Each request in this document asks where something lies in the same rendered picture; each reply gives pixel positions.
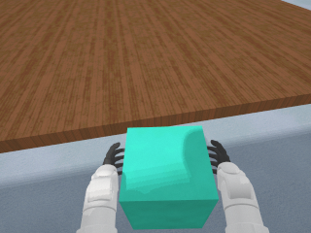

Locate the carton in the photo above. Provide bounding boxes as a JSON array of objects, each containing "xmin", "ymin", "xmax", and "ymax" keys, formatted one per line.
[{"xmin": 119, "ymin": 125, "xmax": 219, "ymax": 230}]

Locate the robot left forearm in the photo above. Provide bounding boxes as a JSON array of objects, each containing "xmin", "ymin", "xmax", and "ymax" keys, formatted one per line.
[{"xmin": 76, "ymin": 164, "xmax": 119, "ymax": 233}]

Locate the right robot hand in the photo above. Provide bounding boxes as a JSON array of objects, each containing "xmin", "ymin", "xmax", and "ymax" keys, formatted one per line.
[{"xmin": 207, "ymin": 140, "xmax": 231, "ymax": 175}]

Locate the robot right forearm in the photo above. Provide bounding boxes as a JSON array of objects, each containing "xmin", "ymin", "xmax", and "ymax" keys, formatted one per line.
[{"xmin": 217, "ymin": 162, "xmax": 269, "ymax": 233}]

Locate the left robot hand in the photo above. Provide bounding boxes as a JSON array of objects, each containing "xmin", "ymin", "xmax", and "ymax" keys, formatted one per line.
[{"xmin": 102, "ymin": 142, "xmax": 125, "ymax": 176}]

